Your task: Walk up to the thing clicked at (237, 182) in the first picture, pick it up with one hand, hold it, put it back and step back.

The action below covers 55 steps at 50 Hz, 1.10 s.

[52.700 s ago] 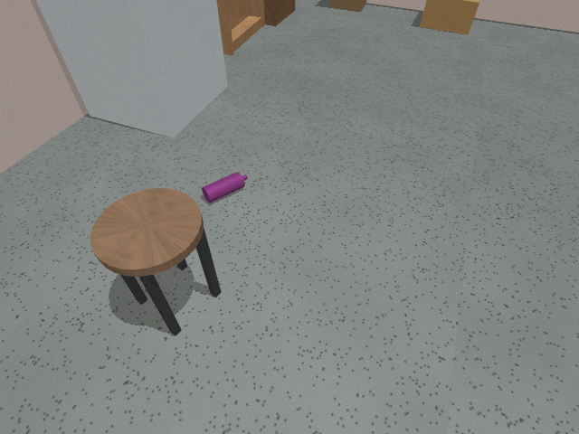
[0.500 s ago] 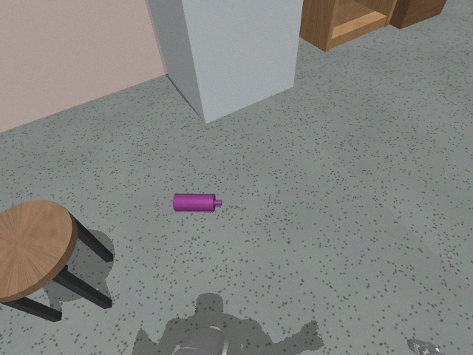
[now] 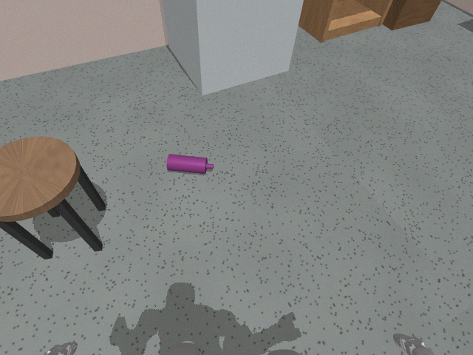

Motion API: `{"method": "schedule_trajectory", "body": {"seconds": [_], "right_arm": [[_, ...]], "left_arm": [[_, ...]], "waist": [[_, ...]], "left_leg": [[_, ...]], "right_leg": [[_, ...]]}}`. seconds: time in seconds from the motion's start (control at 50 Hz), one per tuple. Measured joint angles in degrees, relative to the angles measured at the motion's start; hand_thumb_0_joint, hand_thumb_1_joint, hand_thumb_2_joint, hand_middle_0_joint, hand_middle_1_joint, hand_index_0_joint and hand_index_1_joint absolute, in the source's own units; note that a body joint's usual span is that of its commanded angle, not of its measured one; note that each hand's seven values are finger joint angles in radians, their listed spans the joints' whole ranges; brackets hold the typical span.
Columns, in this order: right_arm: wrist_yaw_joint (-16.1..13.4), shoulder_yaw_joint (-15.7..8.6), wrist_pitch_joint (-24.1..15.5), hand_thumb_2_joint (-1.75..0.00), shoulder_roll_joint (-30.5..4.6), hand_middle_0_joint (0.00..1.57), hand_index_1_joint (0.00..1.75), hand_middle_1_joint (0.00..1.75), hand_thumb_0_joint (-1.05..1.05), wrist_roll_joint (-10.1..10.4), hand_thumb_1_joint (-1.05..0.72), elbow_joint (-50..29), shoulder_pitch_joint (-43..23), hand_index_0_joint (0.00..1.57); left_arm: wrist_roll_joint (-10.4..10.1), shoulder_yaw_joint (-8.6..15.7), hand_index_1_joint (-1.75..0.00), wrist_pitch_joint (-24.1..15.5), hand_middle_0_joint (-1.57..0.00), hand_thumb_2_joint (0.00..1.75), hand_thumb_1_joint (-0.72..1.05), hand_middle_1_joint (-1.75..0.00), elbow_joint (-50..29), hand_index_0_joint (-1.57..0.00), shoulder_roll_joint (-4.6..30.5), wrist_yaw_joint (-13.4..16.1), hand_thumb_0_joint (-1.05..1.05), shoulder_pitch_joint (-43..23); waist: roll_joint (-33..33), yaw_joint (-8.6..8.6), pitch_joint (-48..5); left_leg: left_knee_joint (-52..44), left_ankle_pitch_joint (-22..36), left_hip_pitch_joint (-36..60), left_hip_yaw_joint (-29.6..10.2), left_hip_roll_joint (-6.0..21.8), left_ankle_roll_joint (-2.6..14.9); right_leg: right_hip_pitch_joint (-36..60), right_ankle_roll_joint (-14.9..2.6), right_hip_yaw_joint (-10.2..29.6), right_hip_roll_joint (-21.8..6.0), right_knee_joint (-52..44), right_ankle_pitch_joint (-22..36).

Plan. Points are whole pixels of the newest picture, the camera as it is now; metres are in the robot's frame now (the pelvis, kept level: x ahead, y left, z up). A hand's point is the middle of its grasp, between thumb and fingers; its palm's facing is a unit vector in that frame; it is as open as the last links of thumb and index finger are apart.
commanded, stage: step back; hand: left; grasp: from above
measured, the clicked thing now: (191, 164) +1.03 +0.25 -0.72
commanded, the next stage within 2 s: stand in 1.16 s
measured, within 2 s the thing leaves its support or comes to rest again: neither
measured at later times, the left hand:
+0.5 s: hand out of the picture -0.02 +0.28 -0.14, palm faces +0.05 -0.91 -0.41, open 7.4 cm
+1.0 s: hand out of the picture +0.06 +0.27 -0.14, palm faces +0.10 -0.92 -0.38, open 7.4 cm
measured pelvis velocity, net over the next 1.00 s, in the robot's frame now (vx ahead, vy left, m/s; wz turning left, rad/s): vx -0.02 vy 0.00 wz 0.09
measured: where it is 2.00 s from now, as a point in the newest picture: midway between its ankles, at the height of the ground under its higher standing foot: outside the picture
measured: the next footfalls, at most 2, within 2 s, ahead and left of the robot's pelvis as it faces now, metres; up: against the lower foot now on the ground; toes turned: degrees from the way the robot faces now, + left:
right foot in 0.06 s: -0.03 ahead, -0.13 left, +0.00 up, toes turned +1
left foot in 0.38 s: -0.02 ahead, +0.13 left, +0.00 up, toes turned +1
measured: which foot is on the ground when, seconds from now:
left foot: down 0.00-0.10, up 0.12-0.36, down 0.38-0.70, up 0.72-0.94, down 0.96-1.00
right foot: up 0.00-0.04, down 0.06-0.42, up 0.44-0.66, down 0.68-1.00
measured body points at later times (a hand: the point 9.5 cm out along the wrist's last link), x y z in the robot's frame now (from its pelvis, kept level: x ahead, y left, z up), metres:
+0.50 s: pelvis -0.06 +0.00 +0.00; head -0.05 +0.00 +0.45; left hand -0.02 +0.33 -0.11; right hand +0.01 -0.30 -0.12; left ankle -0.06 +0.13 -0.73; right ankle -0.07 -0.12 -0.70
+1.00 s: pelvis -0.02 +0.00 +0.00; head +0.01 -0.01 +0.45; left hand +0.05 +0.32 -0.12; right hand +0.06 -0.31 -0.13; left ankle -0.02 +0.14 -0.73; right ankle +0.01 -0.13 -0.73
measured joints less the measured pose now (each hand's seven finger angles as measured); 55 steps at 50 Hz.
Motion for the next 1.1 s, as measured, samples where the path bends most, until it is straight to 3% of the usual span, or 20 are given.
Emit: {"method": "schedule_trajectory", "body": {"seconds": [0.06,0.1,0.12,0.16,0.18,0.24,0.36,0.42,0.44,0.5,0.54,0.64,0.7,0.74,0.8,0.86,0.94,1.0,1.06,1.1], "right_arm": [[0.39,-0.22,0.12,-0.9,-0.92,0.21,0.3,0.3,0.0,0.12,-0.9,-1.0,-2.63,0.21],[0.34,-0.82,0.64,-0.9,-2.33,0.2,0.3,0.3,0.0,0.43,-0.9,-0.35,-3.61,0.21],[0.2,-0.96,0.99,-0.9,-2.29,0.2,0.3,0.3,0.0,0.56,-0.9,0.15,-2.93,0.21],[0.34,-0.93,1.56,-0.9,-1.51,0.2,0.3,0.3,0.0,0.76,-0.9,1.76,-1.18,0.21],[0.61,-0.87,1.65,-0.9,-1.38,0.2,0.3,0.3,0.0,1.01,-0.9,2.55,-0.5,0.21],[0.92,-0.86,0.99,-0.9,-1.97,0.2,0.3,0.3,0.0,1.44,-0.9,4.23,1.85,0.21],[1.55,-0.84,-0.01,-0.9,-1.71,0.2,0.3,0.3,0.01,0.64,-0.9,7.55,5.24,0.2],[1.7,-1.1,-1.24,-0.9,0.21,0.2,0.3,0.3,0.01,0.35,-0.9,8.62,4.74,0.2],[1.78,-1.15,-1.76,-0.9,0.81,0.2,0.3,0.3,0.01,0.24,-0.9,8.41,4.59,0.21],[2.19,-1.17,-2.84,-0.9,1.46,0.2,0.3,0.3,0.01,0.33,-0.9,7.24,5.4,0.21],[2.18,-1.01,-2.97,-0.9,1.71,0.2,0.3,0.3,0.01,0.23,-0.9,6.85,5.82,0.21],[1.98,-0.98,-2.94,-0.9,0.93,0.21,0.3,0.3,0.0,0.33,-0.9,6.47,5.84,0.21],[1.45,-0.88,-1.66,-0.9,-0.38,0.2,0.3,0.3,0.0,1.16,-0.9,6.65,5.19,0.21],[0.72,-0.81,-0.74,-0.9,-0.68,0.2,0.3,0.3,0.0,1.51,-0.9,7.18,4.83,0.21],[0.64,-0.7,-0.39,-0.9,-0.66,0.2,0.3,0.3,0.0,1.55,-0.9,8.02,4.61,0.2],[0.82,-0.6,-0.68,-0.9,-1.1,0.2,0.3,0.3,0.0,1.46,-0.9,8.75,4.62,0.2],[0.79,-0.44,-1.13,-0.9,-1.05,0.2,0.3,0.3,0.0,1.09,-0.9,9.74,4.27,0.2],[0.52,-0.67,-1.88,-0.9,-0.08,0.2,0.3,0.3,0.0,0.61,-0.9,10.81,3.55,0.2],[0.55,-0.21,-2.08,-0.9,1.02,0.2,0.3,0.3,0.0,0.59,-0.9,11.51,2.79,0.21],[0.71,0.21,-1.79,-0.9,1.46,0.2,0.3,0.3,0.0,0.9,-0.9,12.2,1.73,0.21]], "left_arm": [[0.18,-0.32,-0.3,-1.67,-0.21,0.9,0.9,-0.3,2.48,-0.2,0.12,-0.06,0.01,2.04],[0.85,-0.53,-0.3,-2.47,-0.2,0.9,0.9,-0.3,5.21,-0.2,-2.06,0.04,0.01,2.03],[1.23,-0.79,-0.3,-2.67,-0.2,0.9,0.9,-0.3,5.76,-0.2,-2.59,-0.18,0.01,2.91],[1.77,-1.04,-0.3,-2.72,-0.21,0.9,0.9,-0.3,6.42,-0.2,-2.61,-0.45,0.01,5.01],[1.89,-1.02,-0.3,-2.73,-0.21,0.9,0.9,-0.3,6.81,-0.21,-2.65,-0.42,0.01,5.75],[1.79,-0.9,-0.3,-3.35,-0.21,0.9,0.9,-0.3,7.59,-0.21,-3.02,-0.17,0.01,6.18],[1.75,-0.22,-0.3,-4.76,-0.21,0.9,0.9,-0.3,5.55,-0.21,-1.72,-0.51,0.01,4.42],[1.24,-0.09,-0.3,-4.31,-0.21,0.9,0.9,-0.3,4.99,-0.21,-0.02,-0.42,0.01,3.31],[0.95,-0.15,-0.3,-4.03,-0.21,0.9,0.9,-0.3,5.15,-0.21,0.29,-0.31,0.01,3.39],[0.6,-0.64,-0.3,-3.06,-0.21,0.9,0.9,-0.3,6.6,-0.2,0.32,-0.44,0.01,3.25],[0.47,-0.72,-0.3,-3.26,-0.21,0.9,0.9,-0.3,6.71,-0.2,0.68,-0.87,0.01,3.26],[0.34,-0.5,-0.3,-4.5,-0.21,0.9,0.9,-0.3,6.63,-0.2,0.83,-1.41,0.01,2.22],[0.54,-0.4,-0.3,-5.68,-0.2,0.9,0.9,-0.3,7.24,-0.2,-0.28,-0.69,0.01,1.04],[1.07,-0.71,-0.3,-5.97,-0.2,0.9,0.9,-0.3,7.52,-0.2,-1.51,-0.39,0.01,0.42],[1.44,-1.21,-0.3,-5.6,-0.21,0.9,0.9,-0.3,7.72,-0.2,-2.73,-0.54,0.01,-0.39],[1.36,-1.57,-0.3,-5.82,-0.21,0.9,0.9,-0.3,7.76,-0.21,-3.66,-0.56,0.01,-1.13],[0.99,-1.53,-0.3,-5.85,-0.21,0.9,0.9,-0.3,7.96,-0.21,-3.36,-0.53,0.01,-2.08],[0.25,-1.42,-0.3,-4.96,-0.21,0.9,0.9,-0.3,8.45,-0.21,-2.2,-0.31,0.01,-2.99],[-0.72,-1.55,-0.3,-4.02,-0.21,0.9,0.9,-0.3,9.23,-0.21,-1.41,0.01,0.01,-3.27],[-0.78,-1.73,-0.3,-4.06,-0.21,0.9,0.9,-0.3,10.18,-0.2,-1.07,0.07,0.01,-3.64]], "waist": [[0.85,0.72,-0.09],[6.02,-0.43,1.19],[6.73,-0.37,0.23],[5.12,1.5,-2.53],[4.46,1.99,-3.3],[4.86,1.09,-4.45],[4.87,0.33,-4.28],[1.08,0.87,-2.34],[0.11,1.0,-2.22],[0.81,-0.55,-3.62],[0.68,-0.94,-4.26],[0.58,-1.95,-4.21],[2.75,-1.91,-3.56],[4.24,-1.75,-3.94],[3.97,-0.67,-4.41],[4.52,-0.32,-4.51],[4.17,-0.24,-3.85],[1.96,-0.45,-2.77],[0.83,-0.35,-3.08],[1.27,-0.43,-3.21]], "left_leg": [[3.35,-0.14,-3.04,1.51,1.36,-0.75],[6.85,-2.66,-4.19,-2.08,3.51,0.36],[8.2,-6.91,-4.76,-3.93,2.46,0.48],[13.02,-12.65,-5.38,-5.45,-1.08,-0.22],[15.39,-12.98,-5.13,-6.02,-2.42,-0.37],[18.31,-11.39,-3.7,-7.98,-4.21,-0.81],[6.24,-14.6,3.69,-4.35,-2.44,-1.51],[-1.88,-4.54,7.71,-1.66,-4.54,-0.81],[-2.19,-4.23,8.11,-0.91,-4.94,-0.6],[-1.96,-5.21,8.18,-1.74,-3.67,0.71],[-3.12,-5.02,9.06,-1.8,-2.88,0.74],[-2.68,-5.77,9.86,-2.0,-1.84,-0.94],[3.13,-9.4,8.34,-2.91,-0.04,-1.66],[8.41,-14.07,5.96,-5.75,-0.86,-0.74],[14.55,-17.75,3.2,-5.38,-2.89,-0.41],[15.41,-16.72,1.77,-5.56,-2.81,-0.36],[7.66,-15.06,3.26,-3.8,-1.12,-0.73],[-0.04,-4.65,6.22,-1.64,-1.98,-1.36],[-0.13,-5.83,6.77,-0.69,-2.21,-1.09],[0.42,-6.74,6.94,-0.86,-1.31,-1.07]], "right_leg": [[7.67,-0.44,-1.98,-2.33,-18.56,3.19],[9.74,-1.32,-4.56,0.74,-21.21,6.05],[9.4,-1.62,-4.93,0.94,-20.98,6.4],[7.75,-2.48,-3.2,-0.56,-19.91,6.35],[7.52,-2.57,-2.5,-1.33,-20.17,6.7],[7.56,-1.72,-3.48,-2.72,-22.19,8.47],[6.11,-1.02,-6.87,-4.52,-21.32,8.29],[5.22,-0.46,-5.7,-7.29,-17.85,6.92],[4.1,-0.93,-4.74,-7.42,-15.2,6.98],[0.59,-2.01,-4.98,-4.77,-6.69,-0.34],[-0.89,-2.39,-5.37,-4.24,-5.36,-0.59],[-0.43,-1.87,-6.63,-4.7,-14.94,4.87],[2.32,-1.89,-8.17,-3.01,-22.32,15.79],[2.25,-2.24,-9.26,-2.29,-21.48,14.61],[2.59,-2.78,-8.96,-3.28,-21.69,13.5],[3.19,-2.2,-9.42,-3.93,-22.97,13.64],[3.16,-1.31,-9.77,-5.07,-22.2,12.57],[2.62,-0.17,-8.98,-7.16,-19.18,10.54],[2.89,-0.85,-7.27,-6.88,-19.67,10.37],[4.32,0.33,-7.32,-5.9,-22.03,11.21]]}}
